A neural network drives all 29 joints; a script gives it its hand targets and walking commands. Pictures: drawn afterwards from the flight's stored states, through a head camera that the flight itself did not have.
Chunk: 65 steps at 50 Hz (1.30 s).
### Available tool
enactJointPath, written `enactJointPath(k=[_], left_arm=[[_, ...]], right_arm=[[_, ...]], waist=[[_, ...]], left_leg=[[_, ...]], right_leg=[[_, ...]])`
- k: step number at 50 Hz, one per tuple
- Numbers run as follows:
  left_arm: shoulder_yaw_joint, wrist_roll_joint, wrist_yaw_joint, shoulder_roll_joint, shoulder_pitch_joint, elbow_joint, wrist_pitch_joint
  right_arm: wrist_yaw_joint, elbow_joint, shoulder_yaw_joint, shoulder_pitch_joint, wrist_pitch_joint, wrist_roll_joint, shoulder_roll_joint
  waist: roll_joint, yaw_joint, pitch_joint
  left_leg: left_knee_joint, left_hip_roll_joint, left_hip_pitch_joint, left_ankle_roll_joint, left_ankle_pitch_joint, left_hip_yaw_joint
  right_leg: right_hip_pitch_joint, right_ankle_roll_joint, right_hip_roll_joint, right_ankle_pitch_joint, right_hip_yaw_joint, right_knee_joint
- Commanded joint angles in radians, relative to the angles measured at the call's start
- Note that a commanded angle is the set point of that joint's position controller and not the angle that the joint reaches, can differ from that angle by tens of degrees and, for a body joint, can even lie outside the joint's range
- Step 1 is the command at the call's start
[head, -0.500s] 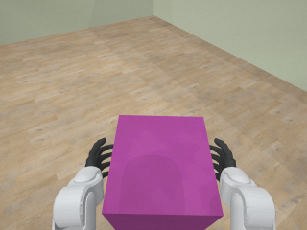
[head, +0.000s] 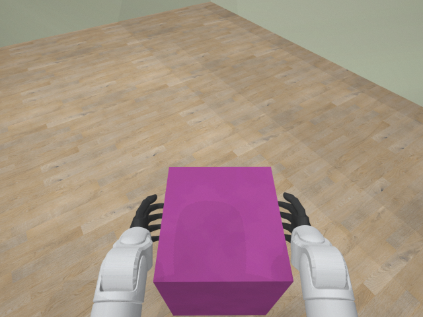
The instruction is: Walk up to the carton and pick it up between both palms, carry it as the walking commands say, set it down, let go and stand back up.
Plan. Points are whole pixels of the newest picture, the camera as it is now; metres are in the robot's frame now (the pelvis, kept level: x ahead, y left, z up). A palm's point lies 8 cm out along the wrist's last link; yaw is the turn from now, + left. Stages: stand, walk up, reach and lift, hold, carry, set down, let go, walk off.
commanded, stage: hold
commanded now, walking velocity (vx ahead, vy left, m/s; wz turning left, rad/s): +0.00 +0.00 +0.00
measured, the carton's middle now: (219, 244) +0.27 +0.00 -0.04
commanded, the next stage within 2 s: set down in 0.10 s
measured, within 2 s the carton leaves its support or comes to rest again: neither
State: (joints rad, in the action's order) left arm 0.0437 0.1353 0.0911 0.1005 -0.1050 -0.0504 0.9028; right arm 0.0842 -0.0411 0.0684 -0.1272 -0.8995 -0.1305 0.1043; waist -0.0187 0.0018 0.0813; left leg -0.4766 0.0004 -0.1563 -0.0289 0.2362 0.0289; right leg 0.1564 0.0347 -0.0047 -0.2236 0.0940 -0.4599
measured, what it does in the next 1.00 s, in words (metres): stands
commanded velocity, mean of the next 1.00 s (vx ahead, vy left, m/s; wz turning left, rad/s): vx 0.00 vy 0.00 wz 0.00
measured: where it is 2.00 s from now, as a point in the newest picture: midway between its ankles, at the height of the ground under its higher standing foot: outside the picture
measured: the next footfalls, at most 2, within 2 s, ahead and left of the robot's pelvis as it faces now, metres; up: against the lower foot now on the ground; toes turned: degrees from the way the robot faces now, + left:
none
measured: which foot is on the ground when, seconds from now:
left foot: down 0.00-1.00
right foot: down 0.00-1.00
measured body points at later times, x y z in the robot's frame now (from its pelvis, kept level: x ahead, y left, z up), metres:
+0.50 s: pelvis -0.01 +0.00 -0.01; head -0.01 +0.00 +0.44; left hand +0.28 +0.15 -0.02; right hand +0.28 -0.15 -0.02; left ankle +0.02 +0.11 -0.74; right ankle +0.02 -0.10 -0.74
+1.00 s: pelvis -0.04 +0.00 -0.04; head +0.08 +0.00 +0.39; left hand +0.32 +0.15 -0.08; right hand +0.33 -0.14 -0.08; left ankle +0.02 +0.11 -0.74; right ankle +0.02 -0.10 -0.74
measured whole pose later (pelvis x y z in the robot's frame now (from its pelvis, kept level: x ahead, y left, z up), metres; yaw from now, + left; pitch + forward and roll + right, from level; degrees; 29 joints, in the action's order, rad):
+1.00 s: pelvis -0.04 +0.00 -0.04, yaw -2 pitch +12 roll +0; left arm 0.47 0.34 -0.03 0.19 -0.48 0.50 0.32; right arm 0.01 0.55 0.43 -0.52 -0.30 -0.36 0.20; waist 0.00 0.04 0.04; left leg -0.81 0.03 -0.71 -0.01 0.31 -0.02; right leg 0.73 0.03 0.04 -0.28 -0.02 -0.81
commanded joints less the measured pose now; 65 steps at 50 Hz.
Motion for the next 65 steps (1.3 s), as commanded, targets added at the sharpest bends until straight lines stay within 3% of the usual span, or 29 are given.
enactJointPath(k=[1, 2, 3, 5, 6, 7, 8, 10, 12, 15, 17, 24, 28, 35, 43, 53, 65], left_arm=[[-0.351, -0.160, -0.057, 0.384, -0.227, -0.208, -0.222], [-0.442, -0.214, -0.070, 0.442, -0.299, -0.297, -0.246], [-0.485, -0.237, -0.075, 0.448, -0.307, -0.349, -0.264], [-0.481, -0.220, -0.076, 0.389, -0.277, -0.317, -0.267], [-0.399, -0.205, -0.057, 0.327, -0.256, -0.273, -0.249], [-0.390, -0.187, -0.061, 0.319, -0.204, -0.216, -0.239], [-0.369, -0.172, -0.061, 0.295, -0.193, -0.180, -0.236], [-0.300, -0.145, -0.066, 0.250, -0.190, -0.062, -0.233], [-0.250, -0.125, -0.072, 0.233, -0.209, 0.042, -0.245], [-0.217, -0.113, -0.084, 0.275, -0.292, 0.129, -0.287], [-0.222, -0.112, -0.094, 0.343, -0.372, 0.164, -0.323], [-0.255, -0.063, -0.168, 0.708, -0.577, 0.284, -0.425], [-0.186, -0.002, -0.231, 0.843, -0.681, 0.433, -0.465], [-0.085, 0.060, -0.301, 0.905, -0.787, 0.573, -0.520], [-0.069, 0.078, -0.314, 0.905, -0.862, 0.604, -0.584], [-0.097, 0.073, -0.329, 0.915, -0.922, 0.598, -0.639], [-0.140, 0.047, -0.342, 0.943, -0.989, 0.602, -0.644]], right_arm=[[-0.063, -0.149, -0.392, -0.221, 0.218, 0.171, 0.353], [-0.068, -0.237, -0.432, -0.268, 0.250, 0.193, 0.382], [-0.067, -0.290, -0.456, -0.256, 0.269, 0.202, 0.390], [-0.052, -0.265, -0.450, -0.187, 0.272, 0.172, 0.361], [-0.078, -0.247, -0.460, -0.248, 0.258, 0.225, 0.323], [-0.068, -0.216, -0.438, -0.172, 0.242, 0.190, 0.312], [-0.060, -0.187, -0.408, -0.141, 0.233, 0.161, 0.288], [-0.053, -0.100, -0.328, -0.114, 0.224, 0.106, 0.236], [-0.056, -0.009, -0.279, -0.136, 0.234, 0.081, 0.230], [-0.074, 0.075, -0.264, -0.256, 0.281, 0.081, 0.285], [-0.090, 0.123, -0.269, -0.349, 0.323, 0.081, 0.348], [-0.161, 0.312, -0.311, -0.537, 0.424, 0.027, 0.725], [-0.209, 0.466, -0.285, -0.653, 0.464, -0.016, 0.894], [-0.257, 0.645, -0.146, -0.740, 0.527, -0.093, 0.975], [-0.272, 0.690, -0.098, -0.807, 0.597, -0.128, 0.944], [-0.281, 0.669, -0.164, -0.876, 0.645, -0.103, 0.984], [-0.280, 0.677, -0.204, -0.928, 0.648, -0.071, 1.001]], waist=[[0.052, 0.079, -0.354], [0.043, 0.027, -0.468], [0.028, -0.003, -0.518], [0.005, -0.033, -0.446], [-0.063, 0.101, -0.420], [-0.032, 0.056, -0.349], [-0.005, 0.030, -0.296], [0.025, 0.001, -0.185], [0.036, 0.007, -0.103], [0.037, 0.033, -0.087], [0.026, 0.040, -0.119], [0.006, 0.020, -0.279], [0.021, 0.046, -0.295], [0.024, 0.043, -0.353], [0.011, 0.028, -0.488], [0.035, 0.053, -0.678], [0.031, 0.044, -0.851]], left_leg=[[0.051, 0.051, 0.079, -0.011, -0.299, -0.139], [0.020, 0.057, 0.156, -0.002, -0.441, -0.147], [0.019, 0.061, 0.183, 0.002, -0.495, -0.146], [0.057, 0.065, 0.151, -0.005, -0.439, -0.136], [0.073, 0.056, 0.069, -0.003, -0.388, -0.116], [0.092, 0.062, 0.022, -0.009, -0.324, -0.110], [0.109, 0.059, 0.013, -0.014, -0.260, -0.113], [0.123, 0.047, 0.005, -0.020, -0.126, -0.108], [0.121, 0.039, -0.011, -0.029, -0.012, -0.102], [0.093, 0.033, -0.021, -0.037, 0.042, -0.096], [0.073, 0.036, -0.024, -0.035, 0.033, -0.099], [0.012, 0.071, -0.050, -0.019, -0.068, -0.121], [-0.020, 0.083, -0.121, -0.021, -0.030, -0.124], [-0.081, 0.078, -0.199, -0.014, -0.032, -0.124], [-0.180, 0.080, -0.312, 0.005, -0.073, -0.114], [-0.320, 0.107, -0.475, 0.010, -0.103, -0.091], [-0.463, 0.125, -0.675, 0.024, -0.082, -0.075]], right_leg=[[-0.181, 0.002, 0.033, 0.297, -0.145, 0.039], [-0.210, -0.006, 0.043, 0.413, -0.157, 0.031], [-0.228, -0.012, 0.046, 0.503, -0.165, 0.022], [-0.220, -0.009, 0.046, 0.510, -0.155, 0.035], [-0.198, 0.020, 0.060, 0.431, -0.148, 0.018], [-0.237, 0.020, 0.056, 0.414, -0.152, 0.036], [-0.228, 0.018, 0.051, 0.360, -0.151, 0.052], [-0.177, 0.019, 0.043, 0.224, -0.147, 0.071], [-0.142, 0.018, 0.038, 0.103, -0.145, 0.067], [-0.118, 0.016, 0.037, 0.028, -0.146, 0.037], [-0.111, 0.015, 0.043, 0.028, -0.151, 0.012], [-0.051, 0.008, 0.068, 0.110, -0.189, -0.049], [-0.004, 0.004, 0.068, 0.060, -0.208, -0.068], [0.113, 0.009, 0.074, 0.034, -0.215, -0.110], [0.236, 0.011, 0.090, 0.074, -0.200, -0.206], [0.357, -0.005, 0.112, 0.116, -0.194, -0.344], [0.556, -0.021, 0.133, 0.101, -0.174, -0.503]])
